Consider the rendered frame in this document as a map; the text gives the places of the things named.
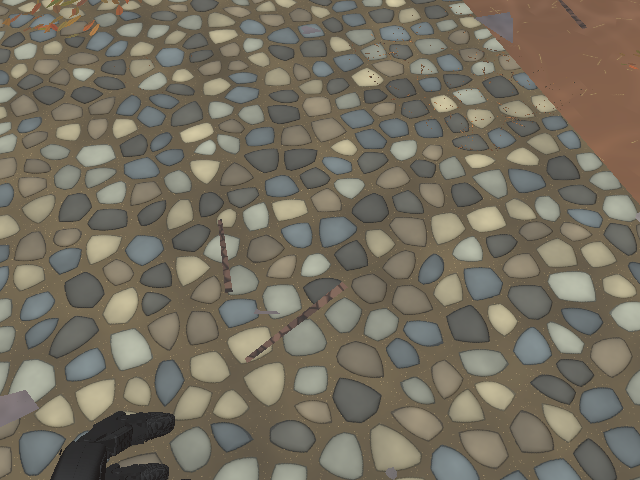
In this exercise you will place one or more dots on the left robot hand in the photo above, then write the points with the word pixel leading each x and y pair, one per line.
pixel 86 458

